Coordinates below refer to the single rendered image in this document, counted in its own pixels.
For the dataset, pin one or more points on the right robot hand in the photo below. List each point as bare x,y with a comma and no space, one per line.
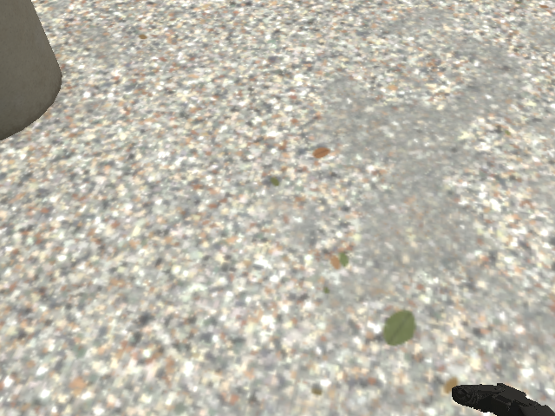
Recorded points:
500,400

